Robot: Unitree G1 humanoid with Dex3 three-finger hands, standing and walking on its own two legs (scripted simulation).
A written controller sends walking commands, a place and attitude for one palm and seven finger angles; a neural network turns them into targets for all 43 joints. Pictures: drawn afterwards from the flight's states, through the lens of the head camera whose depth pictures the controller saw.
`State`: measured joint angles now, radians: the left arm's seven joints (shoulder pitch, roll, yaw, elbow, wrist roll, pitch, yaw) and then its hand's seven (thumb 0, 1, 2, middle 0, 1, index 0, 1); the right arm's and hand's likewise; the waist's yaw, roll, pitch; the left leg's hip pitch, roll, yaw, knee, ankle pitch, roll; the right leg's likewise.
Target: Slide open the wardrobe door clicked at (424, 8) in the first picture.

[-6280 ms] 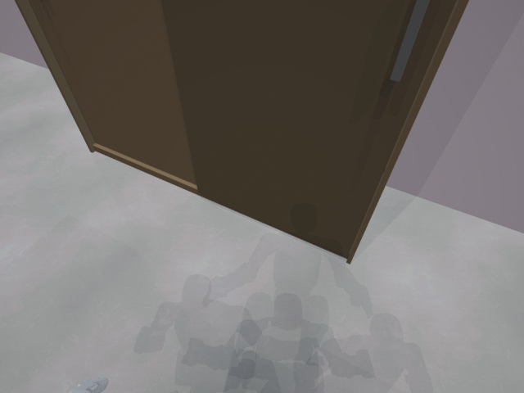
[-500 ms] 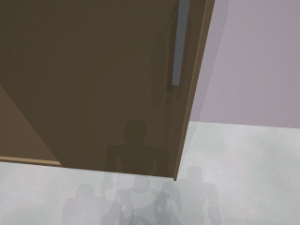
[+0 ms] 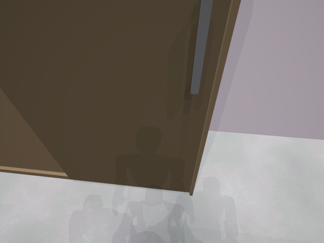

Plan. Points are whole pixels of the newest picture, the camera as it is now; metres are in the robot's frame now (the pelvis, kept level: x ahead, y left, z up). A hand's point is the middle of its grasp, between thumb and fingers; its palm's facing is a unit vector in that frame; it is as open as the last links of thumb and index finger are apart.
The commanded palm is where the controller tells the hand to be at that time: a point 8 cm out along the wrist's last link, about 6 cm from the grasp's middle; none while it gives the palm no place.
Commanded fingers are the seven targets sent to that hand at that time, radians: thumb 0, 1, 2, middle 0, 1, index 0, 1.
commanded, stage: look again from close up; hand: right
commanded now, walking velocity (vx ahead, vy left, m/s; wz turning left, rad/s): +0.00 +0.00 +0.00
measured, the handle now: (200, 45) +0.54 -0.07 +0.24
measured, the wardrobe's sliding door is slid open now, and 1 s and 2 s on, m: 0.00 0.00 0.00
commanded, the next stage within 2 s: none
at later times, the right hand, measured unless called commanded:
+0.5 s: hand out of the picture +0.00 -0.16 -0.18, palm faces +0.02 +0.99 -0.16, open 7.4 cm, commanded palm none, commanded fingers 0.00 -0.90 -0.90 0.20 0.30 0.20 0.30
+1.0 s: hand out of the picture +0.00 -0.16 -0.18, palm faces +0.01 +0.99 -0.16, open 7.4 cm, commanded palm none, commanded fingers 0.00 -0.90 -0.90 0.20 0.30 0.20 0.30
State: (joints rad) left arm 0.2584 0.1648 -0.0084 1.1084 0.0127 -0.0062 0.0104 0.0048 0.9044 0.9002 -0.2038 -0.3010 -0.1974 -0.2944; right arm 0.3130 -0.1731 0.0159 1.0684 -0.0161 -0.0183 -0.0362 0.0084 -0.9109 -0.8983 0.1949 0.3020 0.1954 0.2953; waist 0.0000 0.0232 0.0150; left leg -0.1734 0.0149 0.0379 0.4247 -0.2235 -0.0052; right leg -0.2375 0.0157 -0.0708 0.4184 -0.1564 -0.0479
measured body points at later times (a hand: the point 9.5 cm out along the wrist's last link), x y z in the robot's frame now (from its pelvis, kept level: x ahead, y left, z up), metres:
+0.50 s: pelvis +0.01 +0.00 +0.00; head +0.01 -0.01 +0.45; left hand +0.01 +0.22 -0.15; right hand +0.00 -0.21 -0.16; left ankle +0.00 +0.12 -0.74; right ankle +0.05 -0.09 -0.74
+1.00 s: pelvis +0.01 +0.00 +0.00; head +0.01 -0.01 +0.45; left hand +0.01 +0.22 -0.15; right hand +0.00 -0.21 -0.16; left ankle +0.00 +0.12 -0.74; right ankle +0.05 -0.09 -0.74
